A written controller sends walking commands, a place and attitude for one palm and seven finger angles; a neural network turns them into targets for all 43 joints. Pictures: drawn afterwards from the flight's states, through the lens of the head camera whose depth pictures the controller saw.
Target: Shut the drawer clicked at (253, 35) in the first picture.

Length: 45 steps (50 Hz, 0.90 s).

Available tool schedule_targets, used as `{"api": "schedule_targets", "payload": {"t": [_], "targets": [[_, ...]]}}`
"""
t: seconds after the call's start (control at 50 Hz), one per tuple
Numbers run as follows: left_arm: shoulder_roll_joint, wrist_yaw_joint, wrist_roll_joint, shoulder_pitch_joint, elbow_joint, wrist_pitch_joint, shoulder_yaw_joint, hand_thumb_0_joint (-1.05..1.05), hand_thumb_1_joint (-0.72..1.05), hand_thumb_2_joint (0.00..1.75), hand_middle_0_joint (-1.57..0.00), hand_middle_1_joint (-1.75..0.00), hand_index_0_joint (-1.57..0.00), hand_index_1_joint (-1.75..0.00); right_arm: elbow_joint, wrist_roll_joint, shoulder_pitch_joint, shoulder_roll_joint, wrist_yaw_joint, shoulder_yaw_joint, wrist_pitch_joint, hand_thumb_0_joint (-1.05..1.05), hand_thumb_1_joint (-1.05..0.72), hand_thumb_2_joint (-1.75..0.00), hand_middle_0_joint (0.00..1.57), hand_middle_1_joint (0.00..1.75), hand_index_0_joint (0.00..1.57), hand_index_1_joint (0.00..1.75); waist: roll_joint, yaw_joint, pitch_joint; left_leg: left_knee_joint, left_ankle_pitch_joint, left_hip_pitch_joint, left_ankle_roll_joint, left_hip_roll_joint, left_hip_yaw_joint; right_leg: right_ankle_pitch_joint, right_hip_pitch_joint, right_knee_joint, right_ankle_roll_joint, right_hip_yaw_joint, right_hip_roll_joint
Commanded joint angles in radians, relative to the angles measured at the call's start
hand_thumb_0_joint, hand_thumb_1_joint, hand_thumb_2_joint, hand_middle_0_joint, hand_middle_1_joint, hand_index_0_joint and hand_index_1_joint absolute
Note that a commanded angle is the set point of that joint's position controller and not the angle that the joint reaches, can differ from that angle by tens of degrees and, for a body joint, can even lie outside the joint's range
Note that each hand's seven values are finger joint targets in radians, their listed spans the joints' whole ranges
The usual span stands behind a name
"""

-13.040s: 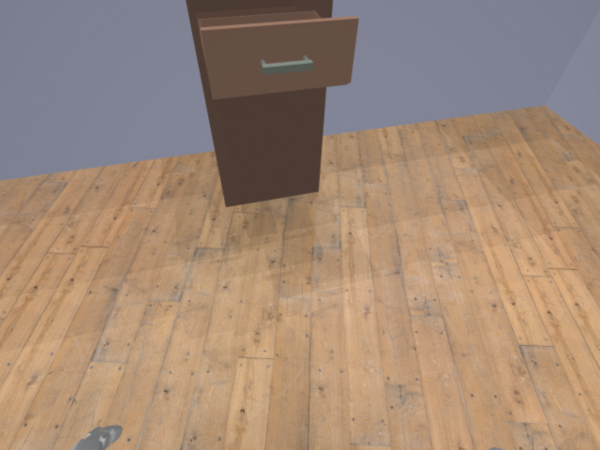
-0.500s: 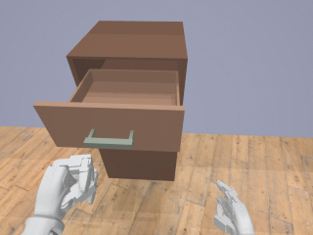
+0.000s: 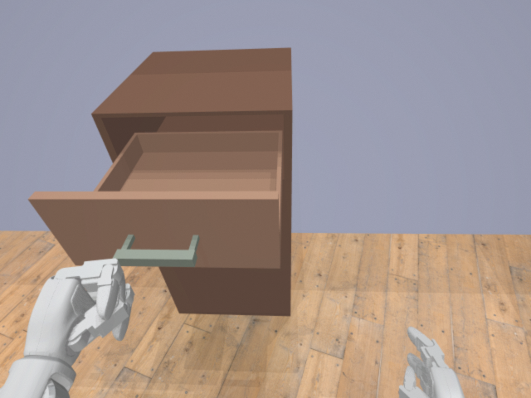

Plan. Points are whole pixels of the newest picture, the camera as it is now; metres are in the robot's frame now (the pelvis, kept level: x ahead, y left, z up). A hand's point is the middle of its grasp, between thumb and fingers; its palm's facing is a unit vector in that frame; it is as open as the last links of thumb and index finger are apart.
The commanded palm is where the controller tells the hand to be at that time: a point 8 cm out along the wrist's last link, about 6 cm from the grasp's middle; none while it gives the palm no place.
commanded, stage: bring the fist close to the handle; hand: left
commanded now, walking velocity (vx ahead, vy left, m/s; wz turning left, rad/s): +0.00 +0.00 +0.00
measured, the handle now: (159, 249) +0.34 +0.22 +0.06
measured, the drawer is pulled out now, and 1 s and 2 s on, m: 0.29 0.29 0.27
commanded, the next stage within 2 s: push the drawer shut in 1.40 s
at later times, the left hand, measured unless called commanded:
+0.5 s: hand (136, 311) +0.20 +0.19 +0.10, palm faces +0.05 -1.00 -0.03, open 3.3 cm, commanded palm +0.17 +0.25 +0.11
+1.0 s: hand (157, 303) +0.24 +0.19 +0.06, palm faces +0.05 -1.00 -0.03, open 3.3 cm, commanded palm +0.22 +0.24 +0.06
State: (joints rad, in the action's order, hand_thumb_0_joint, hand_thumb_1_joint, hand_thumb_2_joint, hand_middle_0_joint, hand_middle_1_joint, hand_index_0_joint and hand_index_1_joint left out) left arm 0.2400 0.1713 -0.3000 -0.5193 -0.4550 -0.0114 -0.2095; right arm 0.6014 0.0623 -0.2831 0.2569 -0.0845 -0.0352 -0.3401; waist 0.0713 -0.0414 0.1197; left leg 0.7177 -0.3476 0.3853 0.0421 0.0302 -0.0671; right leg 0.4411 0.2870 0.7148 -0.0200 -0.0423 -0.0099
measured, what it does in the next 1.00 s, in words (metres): stands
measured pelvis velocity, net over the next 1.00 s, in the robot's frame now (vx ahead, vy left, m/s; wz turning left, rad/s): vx -0.02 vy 0.03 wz -0.01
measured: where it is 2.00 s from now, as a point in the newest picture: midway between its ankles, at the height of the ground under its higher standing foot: outside the picture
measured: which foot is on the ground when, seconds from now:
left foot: down 0.00-1.00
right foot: down 0.00-1.00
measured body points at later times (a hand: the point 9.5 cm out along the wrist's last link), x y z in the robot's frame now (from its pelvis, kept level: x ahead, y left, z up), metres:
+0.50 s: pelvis +0.01 +0.01 +0.00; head +0.00 -0.01 +0.45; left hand +0.20 +0.25 +0.10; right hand +0.20 -0.21 -0.06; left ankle +0.02 +0.15 -0.72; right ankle -0.04 -0.10 -0.72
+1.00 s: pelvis -0.02 +0.03 -0.02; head +0.01 +0.02 +0.43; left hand +0.23 +0.24 +0.06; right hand +0.15 -0.20 -0.10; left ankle +0.02 +0.15 -0.72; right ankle -0.04 -0.10 -0.72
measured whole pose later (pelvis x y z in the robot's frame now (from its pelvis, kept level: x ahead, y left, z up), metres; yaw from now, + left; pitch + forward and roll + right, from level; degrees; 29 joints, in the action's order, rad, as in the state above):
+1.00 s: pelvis -0.02 +0.03 -0.02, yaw -1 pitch +7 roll -1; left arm 0.17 0.08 -0.20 -0.27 -0.05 0.25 -0.10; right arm 0.58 0.01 -0.24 0.23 -0.03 -0.03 -0.21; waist 0.04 0.02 0.08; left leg 0.89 -0.39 0.62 0.01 0.00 -0.04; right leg 0.48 0.52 0.88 0.02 -0.01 0.02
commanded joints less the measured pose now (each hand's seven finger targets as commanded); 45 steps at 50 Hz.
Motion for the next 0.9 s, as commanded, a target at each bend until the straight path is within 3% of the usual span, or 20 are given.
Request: {"api": "schedule_targets", "payload": {"t": [0.0,0.08,0.14,0.2,0.3,0.46,0.54,0.6,0.68,0.74,0.82,0.84,0.88], "targets": [[0.144,0.042,-0.022,0.022,-0.165,0.040,-0.120,0.00,0.90,0.90,-1.40,-1.60,-1.40,-1.60,-0.190,0.007,0.164,0.068,-0.013,0.029,-0.072,0.00,-0.90,-0.90,0.20,0.30,0.20,0.30,-0.137,-0.020,0.013,-0.069,0.188,-0.062,-0.070,-0.047,0.057,-0.402,0.036,-0.176,0.058,0.036,0.029],[0.138,0.057,-0.038,0.035,-0.127,0.082,-0.144,0.00,0.90,0.90,-1.40,-1.60,-1.40,-1.60,-0.175,0.003,0.149,0.065,-0.015,0.034,-0.070,0.00,-0.90,-0.90,0.20,0.30,0.20,0.30,-0.139,-0.013,0.016,-0.058,0.230,-0.075,-0.066,-0.050,0.058,-0.525,0.040,-0.153,0.069,0.028,0.026],[0.126,0.067,-0.033,0.078,-0.141,0.136,-0.119,0.00,0.90,0.90,-1.40,-1.60,-1.40,-1.60,-0.164,-0.004,0.143,0.070,-0.010,0.034,-0.075,0.00,-0.90,-0.90,0.20,0.30,0.20,0.30,-0.075,-0.001,0.013,-0.047,0.248,-0.088,-0.067,-0.052,0.061,-0.547,0.046,-0.142,0.064,0.023,0.024],[0.111,0.082,-0.018,0.090,-0.110,0.173,-0.084,0.00,0.90,0.90,-1.40,-1.60,-1.40,-1.60,-0.154,-0.008,0.130,0.074,-0.005,0.040,-0.078,0.00,-0.90,-0.90,0.20,0.30,0.20,0.30,-0.069,0.013,0.032,-0.041,0.267,-0.101,-0.070,-0.051,0.060,-0.554,0.053,-0.127,0.059,0.011,0.023],[0.091,0.094,-0.006,0.111,-0.040,0.189,-0.049,0.00,0.90,0.90,-1.40,-1.60,-1.40,-1.60,-0.153,-0.011,0.138,0.079,-0.005,0.043,-0.063,0.00,-0.90,-0.90,0.20,0.30,0.20,0.30,-0.079,0.020,0.021,-0.046,0.242,-0.082,-0.071,-0.052,0.059,-0.477,0.072,-0.128,0.050,0.007,0.020],[0.076,0.034,0.015,0.115,0.021,0.206,-0.056,0.00,0.90,0.90,-1.40,-1.60,-1.40,-1.60,-0.164,-0.024,0.145,0.073,0.008,0.052,-0.014,0.00,-0.90,-0.90,0.20,0.30,0.20,0.30,-0.097,0.012,0.034,-0.049,0.232,-0.045,-0.067,-0.050,0.058,-0.379,0.093,-0.100,0.032,-0.019,0.009],[0.081,0.010,0.032,0.178,0.033,0.242,-0.040,0.00,0.90,0.90,-1.40,-1.60,-1.40,-1.60,-0.161,-0.027,0.146,0.079,0.012,0.052,0.005,0.00,-0.90,-0.90,0.20,0.30,0.20,0.30,-0.043,0.027,0.020,-0.041,0.190,-0.026,-0.065,-0.045,0.054,-0.290,0.136,-0.087,0.023,-0.023,0.001],[0.032,0.005,0.040,0.202,0.015,0.272,0.033,0.00,0.90,0.90,-1.40,-1.60,-1.40,-1.60,-0.172,-0.030,0.134,0.082,0.020,0.052,0.002,0.00,-0.90,-0.90,0.20,0.30,0.20,0.30,-0.016,0.040,0.058,-0.031,0.192,-0.037,-0.062,-0.041,0.044,-0.273,0.159,-0.057,0.017,-0.033,-0.001],[0.023,-0.018,0.058,0.238,0.057,0.291,0.059,0.00,0.90,0.90,-1.40,-1.60,-1.40,-1.60,-0.173,-0.034,0.125,0.090,0.023,0.054,0.012,0.00,-0.90,-0.90,0.20,0.30,0.20,0.30,-0.057,0.050,0.069,-0.022,0.145,-0.002,-0.060,-0.038,0.030,-0.209,0.195,-0.032,0.016,-0.040,-0.005],[0.050,-0.044,0.075,0.243,0.108,0.297,0.029,0.00,0.90,0.90,-1.40,-1.60,-1.40,-1.60,-0.167,-0.038,0.127,0.098,0.025,0.058,0.031,0.00,-0.90,-0.90,0.20,0.30,0.20,0.30,-0.047,0.043,0.074,-0.011,0.126,0.022,-0.059,-0.038,0.030,-0.184,0.212,-0.020,0.014,-0.038,-0.004],[0.030,-0.072,0.084,0.311,0.141,0.306,0.052,0.00,0.90,0.90,-1.40,-1.60,-1.40,-1.60,-0.183,-0.041,0.130,0.095,0.032,0.055,0.055,0.00,-0.90,-0.90,0.20,0.30,0.20,0.30,-0.046,0.048,0.096,0.001,0.110,0.040,-0.055,-0.037,0.029,-0.160,0.240,0.009,0.010,-0.041,-0.005],[0.058,-0.084,0.092,0.320,0.151,0.312,0.026,0.00,0.90,0.90,-1.40,-1.60,-1.40,-1.60,-0.176,-0.042,0.127,0.098,0.032,0.057,0.063,0.00,-0.90,-0.90,0.20,0.30,0.20,0.30,-0.050,0.045,0.101,0.006,0.111,0.048,-0.056,-0.035,0.029,-0.160,0.236,0.009,0.009,-0.036,-0.006],[0.021,-0.088,0.092,0.353,0.141,0.324,0.065,0.00,0.90,0.90,-1.40,-1.60,-1.40,-1.60,-0.186,-0.044,0.125,0.093,0.038,0.057,0.071,0.00,-0.90,-0.90,0.20,0.30,0.20,0.30,-0.038,0.051,0.134,0.018,0.123,0.042,-0.054,-0.035,0.031,-0.170,0.246,0.027,0.008,-0.040,-0.005]]}}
